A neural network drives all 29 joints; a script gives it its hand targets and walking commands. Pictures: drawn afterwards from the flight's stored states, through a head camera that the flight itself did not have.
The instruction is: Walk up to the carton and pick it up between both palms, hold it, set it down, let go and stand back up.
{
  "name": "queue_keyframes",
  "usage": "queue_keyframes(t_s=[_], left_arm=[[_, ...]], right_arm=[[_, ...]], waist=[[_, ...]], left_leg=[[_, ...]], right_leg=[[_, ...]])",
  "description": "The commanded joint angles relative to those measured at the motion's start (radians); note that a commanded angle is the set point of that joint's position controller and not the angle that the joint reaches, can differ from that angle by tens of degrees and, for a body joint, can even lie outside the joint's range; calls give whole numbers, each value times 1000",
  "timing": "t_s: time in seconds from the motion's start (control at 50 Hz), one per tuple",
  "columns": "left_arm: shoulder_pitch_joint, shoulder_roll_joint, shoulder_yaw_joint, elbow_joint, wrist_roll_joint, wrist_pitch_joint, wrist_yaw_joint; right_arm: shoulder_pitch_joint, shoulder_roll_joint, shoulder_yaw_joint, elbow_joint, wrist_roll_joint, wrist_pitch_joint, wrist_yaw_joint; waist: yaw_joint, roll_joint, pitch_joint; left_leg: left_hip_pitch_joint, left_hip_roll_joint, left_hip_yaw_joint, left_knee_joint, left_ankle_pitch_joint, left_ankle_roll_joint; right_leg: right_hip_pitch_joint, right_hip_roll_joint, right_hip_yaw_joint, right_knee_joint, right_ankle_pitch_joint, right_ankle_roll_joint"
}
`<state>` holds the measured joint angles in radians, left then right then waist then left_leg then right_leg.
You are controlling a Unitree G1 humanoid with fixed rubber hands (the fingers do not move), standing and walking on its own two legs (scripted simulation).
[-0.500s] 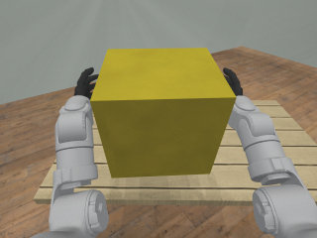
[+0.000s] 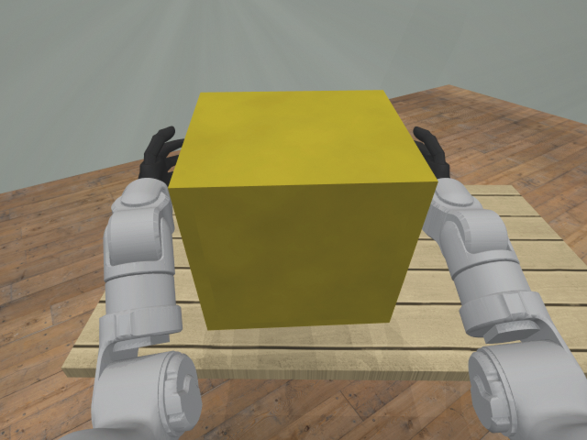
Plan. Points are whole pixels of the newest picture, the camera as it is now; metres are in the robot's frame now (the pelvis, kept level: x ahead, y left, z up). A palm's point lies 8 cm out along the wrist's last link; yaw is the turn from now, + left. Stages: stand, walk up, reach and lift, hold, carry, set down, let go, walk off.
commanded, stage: hold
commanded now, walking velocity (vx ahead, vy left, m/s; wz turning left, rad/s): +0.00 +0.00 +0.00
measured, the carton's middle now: (296, 209) +0.38 -0.01 +0.18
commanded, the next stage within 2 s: none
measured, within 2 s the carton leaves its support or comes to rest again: neither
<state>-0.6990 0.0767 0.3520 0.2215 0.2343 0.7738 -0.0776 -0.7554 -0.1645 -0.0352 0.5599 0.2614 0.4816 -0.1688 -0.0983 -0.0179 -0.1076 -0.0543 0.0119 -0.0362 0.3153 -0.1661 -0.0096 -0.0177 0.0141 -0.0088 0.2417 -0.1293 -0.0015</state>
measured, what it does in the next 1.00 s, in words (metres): stands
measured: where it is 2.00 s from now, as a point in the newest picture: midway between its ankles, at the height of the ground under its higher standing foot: outside the picture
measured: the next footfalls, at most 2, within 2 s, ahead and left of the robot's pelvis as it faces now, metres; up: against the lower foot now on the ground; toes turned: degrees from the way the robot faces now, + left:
none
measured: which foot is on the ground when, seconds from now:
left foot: down 0.00-1.00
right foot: down 0.00-1.00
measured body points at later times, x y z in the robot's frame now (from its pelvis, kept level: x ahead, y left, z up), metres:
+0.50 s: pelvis +0.00 +0.00 +0.00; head -0.07 +0.02 +0.44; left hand +0.38 +0.18 +0.24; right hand +0.38 -0.18 +0.23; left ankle +0.01 +0.12 -0.75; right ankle +0.01 -0.12 -0.75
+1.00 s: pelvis +0.00 +0.00 +0.00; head -0.08 +0.02 +0.44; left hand +0.37 +0.17 +0.24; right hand +0.37 -0.18 +0.23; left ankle +0.01 +0.12 -0.75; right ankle +0.01 -0.12 -0.75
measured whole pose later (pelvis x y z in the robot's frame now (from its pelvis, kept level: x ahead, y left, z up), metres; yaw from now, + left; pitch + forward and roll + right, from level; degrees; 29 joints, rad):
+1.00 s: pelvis +0.00 +0.00 +0.00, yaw +0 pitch -6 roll -1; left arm -0.70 0.07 0.36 0.22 0.24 0.77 -0.08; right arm -0.74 -0.16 -0.05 0.54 0.25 0.48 -0.17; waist -0.10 -0.02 -0.10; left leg -0.05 0.01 -0.03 0.31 -0.16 -0.01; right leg -0.01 0.01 0.00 0.25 -0.13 0.00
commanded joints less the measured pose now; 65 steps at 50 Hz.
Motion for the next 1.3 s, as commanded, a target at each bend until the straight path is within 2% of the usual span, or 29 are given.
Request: queue_keyframes(t_s=[0.0,0.08,0.1,0.12,0.14,0.24,0.36,0.52,0.68,0.7,0.74,0.82,0.9,0.96,1.02,1.1,1.2,1.24,1.26,1.28], left_arm=[[-646,-562,-465,-125,-173,-68,-125],[-633,-556,-449,-101,-160,-61,-128],[-641,-553,-421,-70,-126,-51,-129],[-641,-550,-428,-68,-131,-49,-131],[-640,-561,-440,-79,-137,-49,-132],[-646,-573,-474,-99,-157,-54,-132],[-626,-561,-481,-131,-154,-55,-137],[-598,-558,-498,-179,-155,-52,-129],[-591,-561,-501,-178,-154,-47,-125],[-590,-565,-508,-187,-172,-51,-125],[-587,-566,-521,-207,-179,-56,-123],[-591,-556,-491,-144,-164,-53,-129],[-606,-548,-455,-103,-153,-59,-131],[-632,-560,-447,-84,-156,-65,-128],[-645,-566,-461,-91,-166,-70,-122],[-634,-561,-430,-37,-146,-64,-128],[-652,-567,-447,-62,-159,-73,-128],[-655,-566,-449,-67,-161,-74,-128],[-662,-564,-430,-37,-133,-66,-129],[-666,-564,-436,-45,-137,-64,-130]], right_arm=[[-786,584,325,-334,133,-41,138],[-774,577,313,-308,125,-36,137],[-838,604,335,-292,122,-42,135],[-823,606,330,-289,122,-46,134],[-835,606,326,-299,123,-51,134],[-812,592,309,-307,123,-54,123],[-777,581,305,-319,117,-56,118],[-764,578,334,-374,129,-60,119],[-767,581,340,-379,124,-61,122],[-736,581,336,-383,122,-59,126],[-722,572,344,-401,126,-53,127],[-735,565,322,-361,108,-40,131],[-778,583,329,-348,111,-45,140],[-808,593,324,-333,111,-51,145],[-801,591,320,-325,116,-53,142],[-793,582,293,-267,97,-49,145],[-796,581,295,-284,105,-53,142],[-802,586,297,-290,113,-55,143],[-849,599,303,-265,103,-57,138],[-839,605,303,-266,104,-62,137]], waist=[[-3,37,-295],[2,33,-255],[56,-4,-208],[37,7,-223],[40,14,-239],[-2,33,-275],[-18,50,-276],[-6,50,-279],[3,38,-269],[-14,61,-301],[-23,69,-329],[-17,45,-243],[11,11,-244],[17,14,-255],[7,32,-279],[11,25,-222],[-7,32,-262],[-4,35,-268],[33,8,-210],[21,21,-229]], left_leg=[[52,-61,36,-13,219,-21],[46,-58,39,-22,202,-20],[18,-49,37,-45,173,7],[16,-45,42,-44,167,7],[21,-45,41,-39,179,5],[51,-55,43,-23,200,-8],[55,-57,38,-19,229,-20],[74,-55,33,-5,289,-25],[70,-52,39,-14,256,-16],[78,-60,42,-6,253,-26],[99,-64,37,5,284,-34],[52,-63,37,-20,203,-27],[35,-61,40,-31,182,-9],[37,-57,42,-33,166,-5],[55,-56,37,-21,189,-12],[26,-58,43,-44,127,-4],[47,-58,37,-28,175,-14],[45,-61,38,-27,170,-15],[13,-48,37,-49,144,6],[11,-46,40,-48,140,6]], right_leg=[[102,49,-9,0,172,18],[86,49,-10,-8,149,15],[61,53,-20,-21,86,14],[68,51,-14,-21,81,10],[75,50,-14,-20,84,8],[73,46,-13,-20,120,17],[100,44,-22,-12,151,21],[101,52,-31,-3,180,21],[86,50,-27,-8,153,19],[100,46,-19,-3,177,16],[107,49,-17,3,226,18],[87,44,-17,-8,154,18],[84,43,-17,-8,136,24],[76,47,-16,-9,111,19],[78,47,-14,-7,137,17],[65,42,-10,-19,85,15],[81,47,-9,-12,130,15],[75,45,-8,-11,125,15],[46,50,-20,-23,64,14],[58,47,-15,-23,59,9]])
